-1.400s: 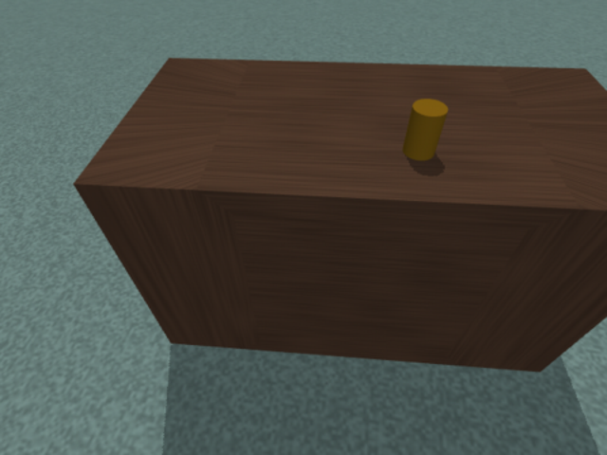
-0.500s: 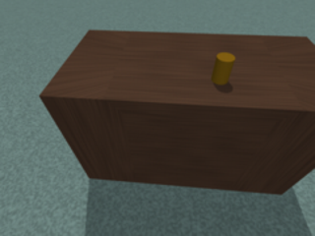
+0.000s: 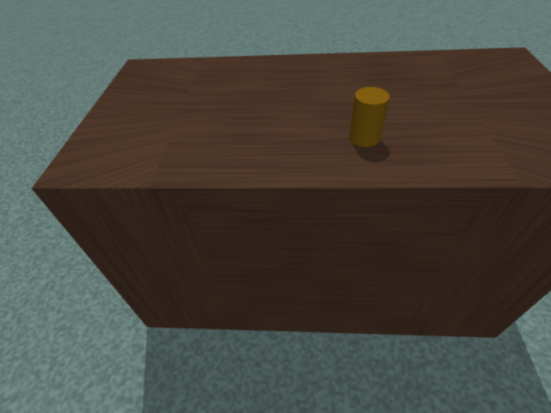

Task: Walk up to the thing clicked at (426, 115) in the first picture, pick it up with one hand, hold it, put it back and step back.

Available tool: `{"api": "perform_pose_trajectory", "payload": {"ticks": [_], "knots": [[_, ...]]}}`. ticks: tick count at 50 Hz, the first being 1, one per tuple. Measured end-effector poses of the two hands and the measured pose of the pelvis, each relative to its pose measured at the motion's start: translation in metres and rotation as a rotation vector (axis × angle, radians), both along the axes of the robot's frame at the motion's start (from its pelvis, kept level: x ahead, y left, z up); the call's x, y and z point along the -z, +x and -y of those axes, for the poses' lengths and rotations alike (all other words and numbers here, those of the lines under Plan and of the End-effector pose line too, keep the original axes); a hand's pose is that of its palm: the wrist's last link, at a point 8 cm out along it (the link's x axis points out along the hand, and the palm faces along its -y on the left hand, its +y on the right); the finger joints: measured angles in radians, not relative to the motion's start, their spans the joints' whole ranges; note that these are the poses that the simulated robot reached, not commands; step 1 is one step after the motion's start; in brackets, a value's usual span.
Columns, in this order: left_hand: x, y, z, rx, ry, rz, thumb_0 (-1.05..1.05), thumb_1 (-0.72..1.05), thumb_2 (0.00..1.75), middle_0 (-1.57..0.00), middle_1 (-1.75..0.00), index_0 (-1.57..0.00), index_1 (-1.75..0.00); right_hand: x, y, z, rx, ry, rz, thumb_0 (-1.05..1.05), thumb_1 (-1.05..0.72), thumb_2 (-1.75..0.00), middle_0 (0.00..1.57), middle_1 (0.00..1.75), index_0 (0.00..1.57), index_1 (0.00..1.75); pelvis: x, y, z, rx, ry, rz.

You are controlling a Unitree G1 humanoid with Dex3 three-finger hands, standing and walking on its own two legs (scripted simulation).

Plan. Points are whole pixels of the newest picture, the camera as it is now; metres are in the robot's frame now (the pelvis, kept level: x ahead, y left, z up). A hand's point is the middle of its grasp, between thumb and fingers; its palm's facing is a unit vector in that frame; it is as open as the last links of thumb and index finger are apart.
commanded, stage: walk up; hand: right
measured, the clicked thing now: (368, 117) +0.71 -0.17 +0.04
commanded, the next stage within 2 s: none
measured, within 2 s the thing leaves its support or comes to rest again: neither
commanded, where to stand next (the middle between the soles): +0.24 +0.06 m, yaw -2 degrees
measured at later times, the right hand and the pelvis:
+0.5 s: hand (416, 347) +0.27 -0.21 -0.13, palm faces -0.02 +0.93 -0.35, open 7.3 cm; pelvis +0.14 +0.04 -0.01, yaw -1 degrees
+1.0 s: hand (411, 364) +0.26 -0.21 -0.17, palm faces +0.00 +0.93 -0.36, open 7.4 cm; pelvis +0.19 +0.06 -0.02, yaw -3 degrees
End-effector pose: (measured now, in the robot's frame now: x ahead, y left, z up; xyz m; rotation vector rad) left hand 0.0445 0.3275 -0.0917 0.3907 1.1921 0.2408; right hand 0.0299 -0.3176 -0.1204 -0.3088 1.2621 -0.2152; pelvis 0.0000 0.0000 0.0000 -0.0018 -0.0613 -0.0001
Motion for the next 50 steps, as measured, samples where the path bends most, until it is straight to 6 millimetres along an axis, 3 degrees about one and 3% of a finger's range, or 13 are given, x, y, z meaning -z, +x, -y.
{"api": "perform_pose_trajectory", "payload": {"ticks": [5,10,14,19,22,26,30,37,42,50], "knots": [[-0.013,0.006,0.008,-0.035,0.006,-0.002,0.01,0.90,0.90,-0.21,-0.30,-0.20,-0.30,-0.007,0.036,0.006,-0.025,0.007,0.005,0.00,-0.91,-0.90,0.20,0.30,0.20,0.30,-0.009,0.028,0.004,0.003,-0.004,0.002],[-0.014,0.022,0.009,-0.042,-0.002,-0.014,0.01,0.90,0.90,-0.21,-0.30,-0.20,-0.30,-0.013,0.085,0.000,-0.067,0.018,0.044,0.00,-0.91,-0.90,0.20,0.30,0.20,0.30,-0.011,0.055,0.001,-0.001,-0.011,0.003],[-0.004,0.042,0.002,-0.039,-0.019,-0.018,0.01,0.90,0.90,-0.21,-0.30,-0.20,-0.30,-0.015,0.132,-0.015,-0.105,0.020,0.084,0.00,-0.91,-0.90,0.20,0.30,0.20,0.30,-0.005,0.080,-0.008,-0.007,-0.024,0.006],[0.023,0.077,-0.019,-0.026,-0.040,-0.024,0.01,0.90,0.90,-0.21,-0.30,-0.20,-0.30,-0.016,0.197,-0.042,-0.143,0.001,0.175,0.00,-0.91,-0.90,0.20,0.30,0.20,0.30,0.011,0.117,-0.029,-0.008,-0.022,0.007],[0.030,0.104,-0.027,-0.013,-0.046,-0.024,0.01,0.90,0.90,-0.21,-0.30,-0.20,-0.30,-0.022,0.222,-0.057,-0.139,-0.006,0.245,0.00,-0.91,-0.90,0.20,0.30,0.20,0.30,0.014,0.131,-0.040,0.003,-0.018,0.017],[0.023,0.142,-0.033,0.032,-0.055,0.009,0.01,0.90,0.90,-0.21,-0.30,-0.20,-0.30,-0.033,0.232,-0.067,-0.107,-0.007,0.262,0.00,-0.91,-0.90,0.21,0.30,0.20,0.30,0.005,0.149,-0.045,0.020,-0.012,0.014],[0.016,0.167,-0.037,0.057,-0.041,0.010,0.01,0.90,0.90,-0.21,-0.30,-0.20,-0.30,-0.034,0.236,-0.067,-0.094,-0.017,0.243,0.00,-0.91,-0.90,0.21,0.30,0.20,0.30,0.001,0.166,-0.048,0.034,-0.007,0.003],[0.016,0.192,-0.038,0.048,0.026,0.004,0.01,0.90,0.90,-0.21,-0.30,-0.20,-0.30,-0.002,0.237,-0.052,-0.037,-0.005,0.182,0.00,-0.91,-0.90,0.21,0.30,0.20,0.30,0.017,0.186,-0.040,0.048,-0.002,-0.003],[0.014,0.208,-0.032,0.060,0.031,0.015,0.01,0.90,0.90,-0.21,-0.30,-0.20,-0.30,0.014,0.238,-0.052,-0.007,0.007,0.119,0.00,-0.91,-0.90,0.21,0.30,0.20,0.30,0.019,0.189,-0.042,0.053,0.001,-0.014],[0.025,0.250,-0.038,0.084,-0.016,0.066,0.01,0.90,0.90,-0.21,-0.30,-0.20,-0.30,0.011,0.220,-0.069,-0.009,-0.020,0.065,0.00,-0.91,-0.90,0.20,0.30,0.20,0.30,0.019,0.190,-0.060,0.047,0.035,-0.031]]}}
